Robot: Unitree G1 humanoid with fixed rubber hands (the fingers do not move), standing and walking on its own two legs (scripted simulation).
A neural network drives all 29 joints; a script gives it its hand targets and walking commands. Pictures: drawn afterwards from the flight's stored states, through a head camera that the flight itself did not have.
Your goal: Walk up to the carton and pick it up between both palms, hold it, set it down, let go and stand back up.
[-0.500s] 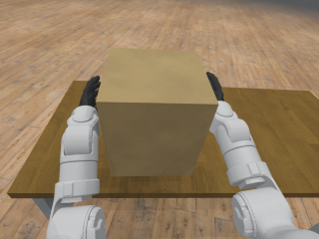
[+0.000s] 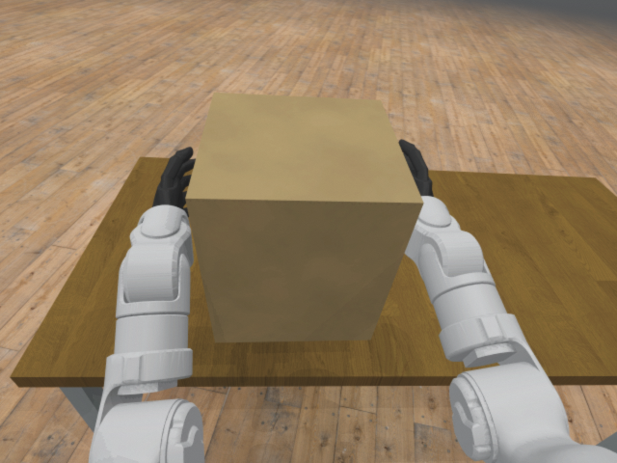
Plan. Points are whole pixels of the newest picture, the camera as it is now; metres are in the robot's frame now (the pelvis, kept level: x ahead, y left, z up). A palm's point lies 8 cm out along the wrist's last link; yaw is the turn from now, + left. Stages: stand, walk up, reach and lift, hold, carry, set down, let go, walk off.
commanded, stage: hold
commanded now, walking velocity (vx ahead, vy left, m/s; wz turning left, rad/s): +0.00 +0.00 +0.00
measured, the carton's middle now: (296, 223) +0.36 +0.01 +0.16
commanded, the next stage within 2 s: set down in 0.22 s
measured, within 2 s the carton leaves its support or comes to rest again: neither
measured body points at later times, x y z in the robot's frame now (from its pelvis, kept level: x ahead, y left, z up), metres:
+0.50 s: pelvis +0.00 +0.00 +0.00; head -0.07 +0.02 +0.44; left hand +0.36 +0.16 +0.19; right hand +0.38 -0.14 +0.21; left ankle +0.02 +0.13 -0.75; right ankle +0.00 -0.11 -0.75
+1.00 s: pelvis +0.00 -0.01 +0.00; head -0.01 +0.01 +0.45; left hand +0.37 +0.16 +0.12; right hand +0.41 -0.14 +0.14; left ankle +0.02 +0.12 -0.75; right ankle +0.00 -0.11 -0.75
